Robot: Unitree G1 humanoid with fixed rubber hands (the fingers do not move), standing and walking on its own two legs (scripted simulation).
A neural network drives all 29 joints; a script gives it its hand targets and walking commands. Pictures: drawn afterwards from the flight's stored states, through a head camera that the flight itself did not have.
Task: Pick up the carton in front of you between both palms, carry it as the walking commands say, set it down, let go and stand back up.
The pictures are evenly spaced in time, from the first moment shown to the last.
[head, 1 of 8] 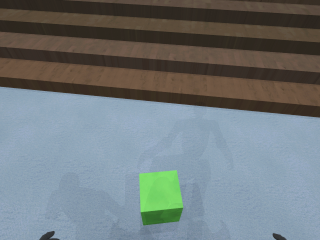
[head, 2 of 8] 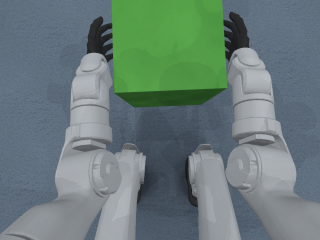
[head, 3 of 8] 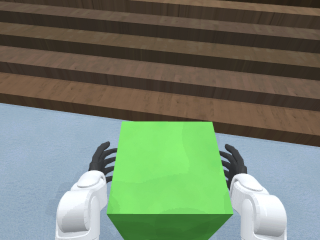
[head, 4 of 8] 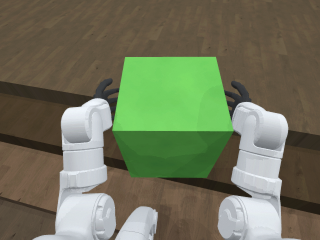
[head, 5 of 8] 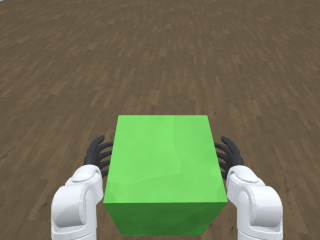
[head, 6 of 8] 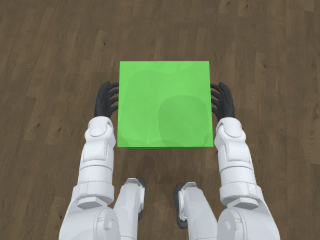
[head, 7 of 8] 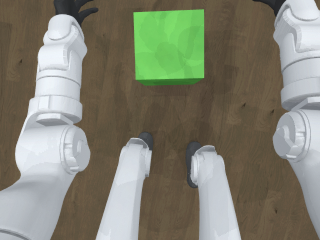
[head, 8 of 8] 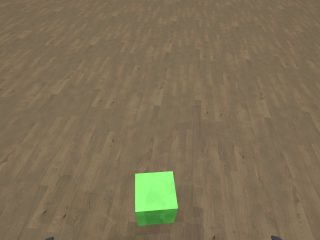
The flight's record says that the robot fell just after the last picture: no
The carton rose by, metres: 1.66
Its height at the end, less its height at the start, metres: +0.90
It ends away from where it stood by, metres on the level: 4.61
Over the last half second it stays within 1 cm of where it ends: yes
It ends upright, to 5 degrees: yes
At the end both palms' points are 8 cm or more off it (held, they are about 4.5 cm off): yes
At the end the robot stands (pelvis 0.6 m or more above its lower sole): yes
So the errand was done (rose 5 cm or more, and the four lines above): yes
